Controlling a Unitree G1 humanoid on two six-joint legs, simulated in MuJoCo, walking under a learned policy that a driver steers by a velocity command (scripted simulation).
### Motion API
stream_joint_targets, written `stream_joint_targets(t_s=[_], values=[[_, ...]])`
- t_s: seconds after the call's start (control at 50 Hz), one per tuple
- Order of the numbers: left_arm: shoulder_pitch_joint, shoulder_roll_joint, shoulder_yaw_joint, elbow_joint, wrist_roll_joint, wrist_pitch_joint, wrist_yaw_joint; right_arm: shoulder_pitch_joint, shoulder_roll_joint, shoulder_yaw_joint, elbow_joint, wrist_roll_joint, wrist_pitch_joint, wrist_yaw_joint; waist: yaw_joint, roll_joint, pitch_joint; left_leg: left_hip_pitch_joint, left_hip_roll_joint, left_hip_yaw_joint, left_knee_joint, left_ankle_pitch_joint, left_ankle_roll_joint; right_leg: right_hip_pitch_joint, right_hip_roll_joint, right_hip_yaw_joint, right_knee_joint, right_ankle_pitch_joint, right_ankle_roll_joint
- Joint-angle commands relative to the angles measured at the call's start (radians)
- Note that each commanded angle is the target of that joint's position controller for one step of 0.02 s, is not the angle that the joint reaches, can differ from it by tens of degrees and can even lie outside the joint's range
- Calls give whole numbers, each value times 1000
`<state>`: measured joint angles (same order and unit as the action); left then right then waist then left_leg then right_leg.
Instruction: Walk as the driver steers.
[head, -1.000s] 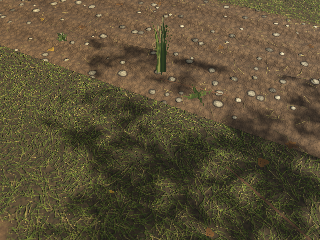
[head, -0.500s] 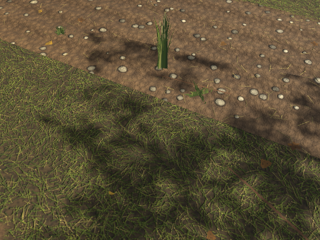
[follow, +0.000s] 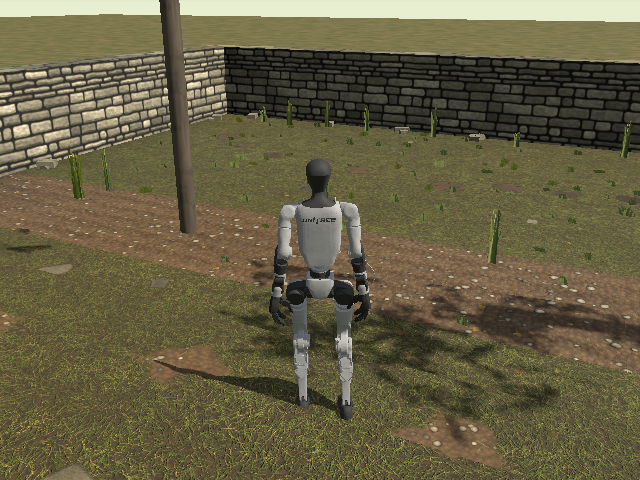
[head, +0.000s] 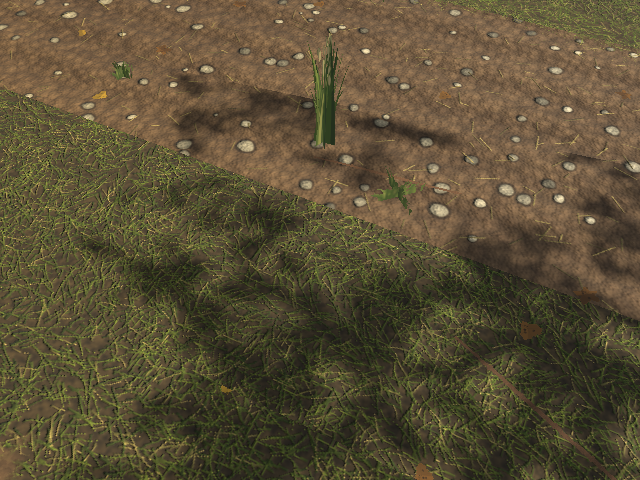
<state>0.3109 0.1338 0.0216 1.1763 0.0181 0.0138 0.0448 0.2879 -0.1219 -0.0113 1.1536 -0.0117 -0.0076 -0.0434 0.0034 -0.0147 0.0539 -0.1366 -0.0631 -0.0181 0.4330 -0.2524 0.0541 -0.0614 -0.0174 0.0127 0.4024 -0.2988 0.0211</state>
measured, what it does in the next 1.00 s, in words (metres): walks ahead: right foot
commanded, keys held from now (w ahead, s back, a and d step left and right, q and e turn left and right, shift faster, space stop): no key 0.46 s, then w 0.54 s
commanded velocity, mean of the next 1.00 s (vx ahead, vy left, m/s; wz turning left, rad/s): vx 0.16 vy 0.00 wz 0.00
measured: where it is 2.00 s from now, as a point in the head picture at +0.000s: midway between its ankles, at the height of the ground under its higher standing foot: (371, 464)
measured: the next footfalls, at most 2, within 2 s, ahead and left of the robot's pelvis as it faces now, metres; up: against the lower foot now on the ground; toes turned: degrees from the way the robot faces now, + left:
right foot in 0.78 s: +0.08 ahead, -0.13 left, +0.00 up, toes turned -3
left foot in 1.26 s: +0.42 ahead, +0.00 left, +0.00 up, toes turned +3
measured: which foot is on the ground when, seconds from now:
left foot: down 0.00-0.78, up 0.80-1.00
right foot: down 0.00-0.54, up 0.56-0.76, down 0.78-1.00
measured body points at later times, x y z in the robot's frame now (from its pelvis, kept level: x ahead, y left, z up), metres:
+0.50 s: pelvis -0.01 +0.00 +0.00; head +0.00 +0.01 +0.45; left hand -0.06 +0.21 -0.17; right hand -0.04 -0.21 -0.16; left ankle -0.01 +0.09 -0.74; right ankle -0.05 -0.13 -0.74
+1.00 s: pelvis +0.11 -0.07 +0.00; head +0.12 -0.09 +0.45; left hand +0.01 +0.15 -0.14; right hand +0.18 -0.30 -0.15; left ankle +0.16 +0.06 -0.66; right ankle +0.04 -0.12 -0.74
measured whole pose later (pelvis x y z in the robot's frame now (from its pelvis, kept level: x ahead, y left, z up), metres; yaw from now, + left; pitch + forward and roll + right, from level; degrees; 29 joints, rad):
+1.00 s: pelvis +0.11 -0.07 +0.00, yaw +0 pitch +1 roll +1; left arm 0.53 0.12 0.02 1.11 0.02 -0.08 0.00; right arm 0.22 -0.19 -0.06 1.02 -0.03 -0.04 0.03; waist 0.02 0.03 -0.01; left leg -0.61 0.04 0.04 1.06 -0.16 0.07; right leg -0.03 0.06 -0.06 0.30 -0.29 -0.09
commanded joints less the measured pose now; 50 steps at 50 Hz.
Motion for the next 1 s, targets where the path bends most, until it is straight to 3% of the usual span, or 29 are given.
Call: stream_joint_targets(t_s=[0.02, 0.46, 0.48, 0.54, 0.58, 0.62, 0.66, 0.7, 0.74, 0.76, 0.78, 0.8, 0.82, 0.84, 0.86, 0.88, 0.92, 1.0], values=[[78, 65, 7, 1, 1, -2, 2, 68, -73, -10, -7, 0, -5, -1, -2, 16, 54, -23, 127, -120, -84, 190, 4, -68, -69, 54, -57, 152, -32], [111, 49, 2, 10, 0, -6, 1, 104, -55, -5, -9, 0, -9, 1, -3, 17, 59, -45, 128, -125, -93, 140, 3, -90, -68, 56, -51, 140, -30], [117, 44, 1, 11, 1, -6, 0, 109, -54, -5, -9, -1, -8, 2, -4, 24, 43, -41, 121, -126, -104, 49, 6, -88, -59, 48, -49, 86, -32], [109, 44, 7, -16, 13, -6, -4, 145, -117, -32, -13, -2, 9, 3, -22, 96, 69, -55, 136, -206, -144, -377, 68, -201, 22, -27, 93, -177, -55], [54, 23, 2, -64, 29, -12, -14, 247, -146, -50, 1, -7, 18, 5, -68, 145, 120, -36, 251, -389, -225, -644, 152, -370, 50, -79, 256, -237, -71], [-9, 29, 4, -114, 32, -31, -24, 267, -144, -55, -1, -24, 12, 7, -84, 157, 160, -88, 339, -520, -285, -643, 224, -447, 10, -49, 414, -220, -82], [-37, 36, 9, -150, 25, -53, -37, 227, -157, -61, -22, -30, -1, 8, -63, 129, 145, -86, 350, -502, -284, -524, 237, -491, -20, -21, 453, -202, -87], [-8, 42, 14, -159, 12, -67, -49, 161, -156, -63, -45, -21, -12, 8, -19, 128, 97, -148, 302, -381, -254, -370, 200, -358, -16, -25, 362, -141, -92], [138, 21, 18, -118, 0, -72, -51, 73, -149, -62, -72, -1, -18, 9, 72, 109, 60, -328, 226, -244, -173, -329, 149, -51, 33, -87, 160, 1, -99], [236, 26, 26, -77, -4, -69, -46, 52, -141, -62, -83, -2, -20, 10, 110, 73, 57, -428, 174, -189, -89, -348, 129, 103, 77, -119, 95, 7, -85], [332, 59, 37, -53, 3, -73, -38, 30, -106, -53, -102, -11, -31, 14, 149, -25, 55, -549, 109, -106, 98, -335, 98, 235, 7, -14, 16, -74, -81], [430, 158, 55, -51, 17, -80, -29, 33, -9, -28, -137, -8, -46, 25, 161, -278, -8, -654, 0, 64, 476, -300, 50, 287, -291, 456, -210, -445, -131], [415, 191, 62, -46, 9, -60, -30, 11, -92, -48, -157, -34, -45, 37, 134, -205, 81, -747, 11, 40, 622, -286, 51, 155, -375, 678, -315, -662, -180], [309, 165, 53, -78, 11, -56, -33, -9, -112, -53, -167, -42, -47, 51, 79, -110, 170, -758, 71, 18, 709, -190, 54, 50, -370, 656, -323, -651, -200], [228, 143, 45, -108, 3, -65, -40, -7, -94, -47, -161, -35, -50, 61, 39, -51, 187, -719, 106, 3, 715, -83, 44, -17, -318, 531, -314, -495, -187], [182, 128, 39, -123, 0, -77, -43, 17, -74, -44, -145, -28, -52, 66, 10, -42, 163, -656, 125, 0, 686, -8, 30, -46, -261, 414, -313, -324, -168], [197, 80, 22, -111, 2, -95, -39, 42, -83, -48, -128, -29, -42, 76, -13, -53, 107, -594, 124, 32, 669, 82, 13, -36, -184, 249, -289, -44, -145], [311, 76, 8, -72, 1, -106, -39, -85, -86, -45, -176, -21, -25, 75, 5, -66, 72, -646, 103, 83, 616, 140, 9, 41, -160, 123, -227, 442, -140]])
